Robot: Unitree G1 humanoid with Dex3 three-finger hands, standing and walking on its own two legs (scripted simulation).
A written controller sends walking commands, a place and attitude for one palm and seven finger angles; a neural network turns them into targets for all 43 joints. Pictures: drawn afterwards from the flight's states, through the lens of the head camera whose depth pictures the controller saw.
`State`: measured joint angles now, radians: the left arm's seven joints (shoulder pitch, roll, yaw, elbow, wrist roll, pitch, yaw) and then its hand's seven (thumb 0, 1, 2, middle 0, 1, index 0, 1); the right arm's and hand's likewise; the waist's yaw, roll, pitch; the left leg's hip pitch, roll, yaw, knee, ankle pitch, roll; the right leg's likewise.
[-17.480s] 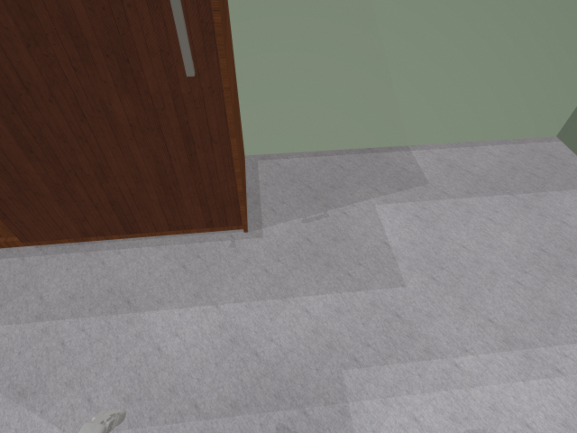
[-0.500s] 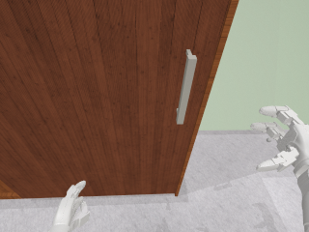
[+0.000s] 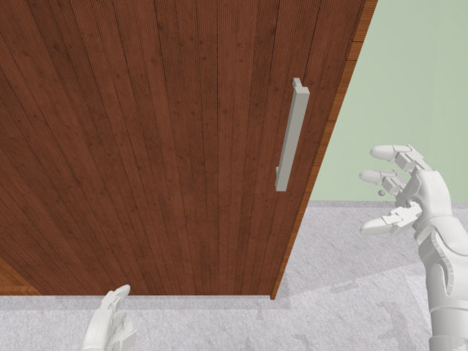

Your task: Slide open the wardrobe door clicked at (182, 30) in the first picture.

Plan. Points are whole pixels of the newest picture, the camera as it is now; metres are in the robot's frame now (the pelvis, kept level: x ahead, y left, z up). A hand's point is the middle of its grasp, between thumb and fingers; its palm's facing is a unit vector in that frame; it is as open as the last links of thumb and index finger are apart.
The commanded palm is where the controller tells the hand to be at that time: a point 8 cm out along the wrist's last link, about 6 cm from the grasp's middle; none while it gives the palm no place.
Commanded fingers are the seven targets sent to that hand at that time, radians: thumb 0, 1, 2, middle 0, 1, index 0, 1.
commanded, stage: move the hooked fingers beside the handle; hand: right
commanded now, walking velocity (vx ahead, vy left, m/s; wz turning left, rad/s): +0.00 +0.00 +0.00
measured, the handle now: (287, 139) +0.49 -0.08 +0.13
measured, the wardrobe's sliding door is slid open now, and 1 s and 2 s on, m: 0.00 0.00 0.00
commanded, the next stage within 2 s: feel for the door with the fingertips in 1.82 s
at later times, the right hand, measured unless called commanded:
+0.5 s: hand (345, 166) +0.40 -0.17 +0.14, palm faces -0.02 +1.00 +0.00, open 14.0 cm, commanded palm +0.38 -0.22 +0.15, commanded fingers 0.00 0.50 -0.30 0.30 1.20 0.30 1.20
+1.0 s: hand (331, 152) +0.45 -0.15 +0.14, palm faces +0.01 +1.00 +0.00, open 13.7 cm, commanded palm +0.41 -0.21 +0.14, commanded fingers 0.00 0.50 -0.30 0.30 1.20 0.30 1.20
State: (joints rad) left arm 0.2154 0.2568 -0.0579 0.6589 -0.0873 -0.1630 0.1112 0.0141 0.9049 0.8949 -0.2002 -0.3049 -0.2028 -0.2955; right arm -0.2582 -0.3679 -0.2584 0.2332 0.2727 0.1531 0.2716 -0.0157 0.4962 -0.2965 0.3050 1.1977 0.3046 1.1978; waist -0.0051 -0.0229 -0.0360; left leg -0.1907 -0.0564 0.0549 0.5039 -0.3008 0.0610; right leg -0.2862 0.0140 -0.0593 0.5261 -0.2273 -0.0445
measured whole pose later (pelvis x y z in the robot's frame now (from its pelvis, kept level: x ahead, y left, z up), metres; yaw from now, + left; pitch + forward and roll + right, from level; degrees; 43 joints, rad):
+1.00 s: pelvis +0.02 +0.01 +0.00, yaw +1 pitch +4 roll +0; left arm 0.32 0.26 -0.01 0.70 -0.07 -0.08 0.07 0.01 0.91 0.89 -0.20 -0.30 -0.20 -0.30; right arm -0.60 -0.32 -0.24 0.67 0.18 0.02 0.13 -0.02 0.49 -0.30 0.30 1.20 0.34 1.22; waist 0.06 -0.01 -0.07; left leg -0.28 -0.07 0.03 0.52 -0.32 0.07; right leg -0.36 0.00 -0.08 0.54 -0.25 -0.04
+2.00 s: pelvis +0.01 +0.00 +0.00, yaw +1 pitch +3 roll +1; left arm 0.30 0.25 -0.01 0.69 -0.07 -0.10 0.06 0.01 0.91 0.89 -0.20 -0.30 -0.20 -0.30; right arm -0.59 -0.30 -0.19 0.68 0.18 -0.03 0.11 -0.02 0.50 -0.30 0.30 1.20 0.30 1.20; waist 0.05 -0.01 -0.05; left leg -0.27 -0.07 0.04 0.52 -0.30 0.06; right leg -0.37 0.00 -0.07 0.55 -0.24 -0.05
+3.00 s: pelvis +0.00 +0.01 +0.00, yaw +0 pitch +5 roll +1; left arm 0.32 0.25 -0.01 0.73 -0.06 -0.10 0.05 0.01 0.91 0.89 -0.20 -0.30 -0.20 -0.30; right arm -0.76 -0.28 -0.17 0.88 0.16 -0.09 0.08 -0.02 0.50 -0.30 0.35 1.23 0.36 1.25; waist 0.06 -0.02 -0.06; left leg -0.32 -0.07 0.06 0.54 -0.30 0.07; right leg -0.41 0.00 -0.05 0.57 -0.24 -0.03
